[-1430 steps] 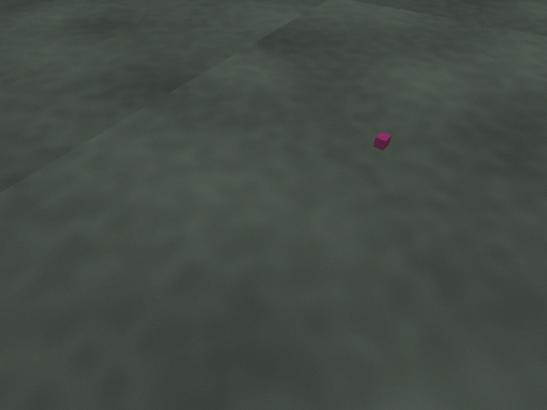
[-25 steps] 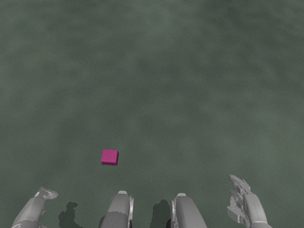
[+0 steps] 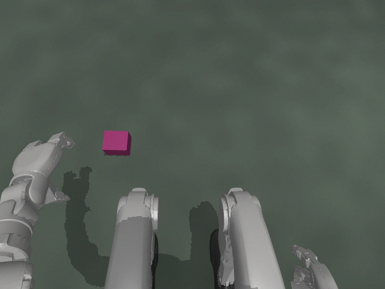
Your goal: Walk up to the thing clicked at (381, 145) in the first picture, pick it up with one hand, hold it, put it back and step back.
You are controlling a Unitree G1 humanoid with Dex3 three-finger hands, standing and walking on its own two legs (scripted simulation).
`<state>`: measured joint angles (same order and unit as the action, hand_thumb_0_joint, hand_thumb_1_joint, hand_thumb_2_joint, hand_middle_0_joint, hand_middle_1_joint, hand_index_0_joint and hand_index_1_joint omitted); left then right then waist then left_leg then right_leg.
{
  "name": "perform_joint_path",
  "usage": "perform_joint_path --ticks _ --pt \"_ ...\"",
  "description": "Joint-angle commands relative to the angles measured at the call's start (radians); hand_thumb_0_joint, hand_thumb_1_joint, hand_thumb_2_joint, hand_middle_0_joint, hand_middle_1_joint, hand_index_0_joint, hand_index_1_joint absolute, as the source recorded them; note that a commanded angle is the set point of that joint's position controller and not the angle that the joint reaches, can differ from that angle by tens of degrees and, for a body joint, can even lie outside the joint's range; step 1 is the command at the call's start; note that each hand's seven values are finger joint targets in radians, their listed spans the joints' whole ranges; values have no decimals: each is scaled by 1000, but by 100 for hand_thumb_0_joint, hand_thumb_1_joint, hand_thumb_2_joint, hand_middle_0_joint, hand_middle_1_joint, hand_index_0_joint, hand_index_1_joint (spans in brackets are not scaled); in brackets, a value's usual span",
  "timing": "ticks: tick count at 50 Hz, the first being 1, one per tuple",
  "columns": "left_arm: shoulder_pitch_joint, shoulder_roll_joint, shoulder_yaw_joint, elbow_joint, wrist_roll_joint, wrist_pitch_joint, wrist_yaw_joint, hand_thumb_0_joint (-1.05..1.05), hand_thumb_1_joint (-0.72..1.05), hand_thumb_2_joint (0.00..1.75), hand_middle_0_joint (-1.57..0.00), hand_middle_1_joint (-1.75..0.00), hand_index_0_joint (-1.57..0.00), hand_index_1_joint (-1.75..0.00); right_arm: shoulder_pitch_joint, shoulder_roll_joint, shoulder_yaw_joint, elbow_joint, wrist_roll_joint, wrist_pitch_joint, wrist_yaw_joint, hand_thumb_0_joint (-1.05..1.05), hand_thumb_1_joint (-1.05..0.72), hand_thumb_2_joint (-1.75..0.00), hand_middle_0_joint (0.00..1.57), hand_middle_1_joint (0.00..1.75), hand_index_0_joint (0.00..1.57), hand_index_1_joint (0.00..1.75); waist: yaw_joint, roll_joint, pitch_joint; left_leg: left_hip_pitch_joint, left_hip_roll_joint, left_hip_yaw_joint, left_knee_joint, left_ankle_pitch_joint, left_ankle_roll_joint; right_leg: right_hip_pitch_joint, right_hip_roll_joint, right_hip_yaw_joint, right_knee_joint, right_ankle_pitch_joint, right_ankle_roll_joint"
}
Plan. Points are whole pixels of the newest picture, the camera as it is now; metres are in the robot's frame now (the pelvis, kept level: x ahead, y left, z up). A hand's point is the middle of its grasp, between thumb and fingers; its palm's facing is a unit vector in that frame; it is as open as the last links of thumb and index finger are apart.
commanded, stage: rise first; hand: left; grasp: from above
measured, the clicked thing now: (117, 143) +0.52 +0.25 -0.39
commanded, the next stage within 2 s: none
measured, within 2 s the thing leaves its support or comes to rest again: neither
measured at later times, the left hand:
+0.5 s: hand (74, 155) +0.42 +0.32 -0.22, palm faces -0.48 -0.08 -0.88, open 13.1 cm
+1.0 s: hand (83, 147) +0.46 +0.31 -0.25, palm faces -0.45 -0.04 -0.89, open 12.8 cm
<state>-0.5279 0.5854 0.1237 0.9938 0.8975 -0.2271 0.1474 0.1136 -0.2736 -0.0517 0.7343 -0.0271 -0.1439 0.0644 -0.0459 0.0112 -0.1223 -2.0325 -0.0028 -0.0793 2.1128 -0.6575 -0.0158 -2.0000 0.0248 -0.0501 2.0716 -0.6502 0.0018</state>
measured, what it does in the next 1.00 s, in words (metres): lowers itself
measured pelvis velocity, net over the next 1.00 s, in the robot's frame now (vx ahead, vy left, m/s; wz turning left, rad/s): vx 0.01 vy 0.01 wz -0.07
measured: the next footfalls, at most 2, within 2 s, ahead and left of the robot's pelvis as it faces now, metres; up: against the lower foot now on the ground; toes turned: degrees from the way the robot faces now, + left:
none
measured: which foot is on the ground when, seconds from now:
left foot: down 0.00-1.00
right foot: down 0.00-1.00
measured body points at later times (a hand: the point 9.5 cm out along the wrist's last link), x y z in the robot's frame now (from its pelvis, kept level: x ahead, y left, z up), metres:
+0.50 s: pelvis +0.00 +0.01 -0.06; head +0.23 +0.07 +0.33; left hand +0.44 +0.32 -0.17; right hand +0.08 -0.27 -0.17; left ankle +0.09 +0.13 -0.39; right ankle +0.10 -0.12 -0.39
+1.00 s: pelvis +0.01 +0.01 -0.08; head +0.26 +0.06 +0.29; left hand +0.48 +0.31 -0.20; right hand +0.07 -0.27 -0.19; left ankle +0.09 +0.13 -0.39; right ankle +0.10 -0.12 -0.39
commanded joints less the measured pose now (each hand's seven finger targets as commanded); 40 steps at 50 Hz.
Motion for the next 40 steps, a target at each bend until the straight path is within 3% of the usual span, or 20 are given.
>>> perform_joint_path --ticks 1,3,5,11,15,17,22,26,29,30,36,40 --pt "-305 357 73 -50 70 -53 74 0 -38 92 -19 -87 -18 -88 130 -200 -59 -68 -12 -12 -11 0 -86 -89 20 30 20 30 -22 59 -602 314 -26 68 -213 -44 54 304 20 -12 -272 -76 -31" --pt "-356 336 44 -34 103 -62 91 0 -39 93 -19 -85 -18 -86 140 -205 -55 -61 -16 -2 -9 0 -86 -89 20 30 20 30 -37 114 -591 332 -22 49 -222 -86 51 237 21 -30 -242 -87 -36" --pt "-377 351 47 12 135 -65 114 0 -40 93 -18 -86 -17 -87 145 -209 -48 -49 -19 11 -6 0 -87 -89 20 30 20 30 -40 134 -566 334 -21 32 -224 -98 48 194 19 -48 -212 -77 -38" --pt "-438 378 43 96 224 -56 172 0 -38 90 -23 -79 -21 -81 159 -221 -33 -25 -34 52 12 0 -89 -90 20 30 20 30 -46 202 -589 379 -22 22 -177 44 36 104 14 -71 -125 46 -49" --pt "-491 347 10 130 266 -54 194 0 -36 88 -25 -75 -23 -77 184 -224 -31 -4 -47 67 24 0 -90 -90 20 30 20 30 -76 237 -601 405 -18 8 -150 118 29 75 9 -82 -83 111 -46" --pt "-502 365 20 145 286 -55 204 0 -34 86 -26 -74 -25 -75 196 -230 -32 0 -54 74 31 0 -90 -90 20 30 20 30 -80 245 -610 402 -19 10 -136 141 30 84 5 -79 -77 130 -42" --pt "-563 379 19 155 314 -63 224 0 -31 83 -27 -74 -26 -75 194 -239 -36 7 -68 86 42 0 -90 -90 20 30 20 30 -95 269 -627 411 -13 -9 -117 143 24 39 1 -87 -41 126 -40" --pt "-563 377 10 207 348 -75 243 0 -30 82 -30 -72 -29 -73 197 -231 -21 13 -80 93 48 0 -91 -90 20 30 20 30 -112 245 -586 363 -17 1 -87 118 34 36 7 -90 -35 116 -37" --pt "-573 418 35 220 365 -85 260 0 -28 80 -31 -72 -30 -73 197 -229 -15 12 -88 97 50 0 -91 -90 20 30 20 30 -113 219 -622 334 -24 32 -41 144 46 88 16 -80 -44 148 -34" --pt "-590 414 35 218 366 -90 265 0 -29 80 -32 -71 -30 -72 202 -228 -12 12 -94 98 53 0 -91 -90 20 30 20 30 -124 212 -622 326 -24 30 -37 148 47 95 15 -81 -39 151 -32" --pt "-590 453 53 262 395 -106 290 0 -30 81 -30 -74 -29 -75 195 -226 2 20 -112 104 54 0 -91 -90 20 30 20 30 -124 196 -621 277 -25 45 6 144 57 112 24 -81 -30 157 -30" --pt "-619 450 50 274 387 -103 307 0 -30 81 -29 -76 -29 -76 187 -229 5 20 -118 103 52 0 -91 -90 20 30 20 30 -133 222 -613 266 -22 42 12 125 56 83 28 -88 -18 144 -33"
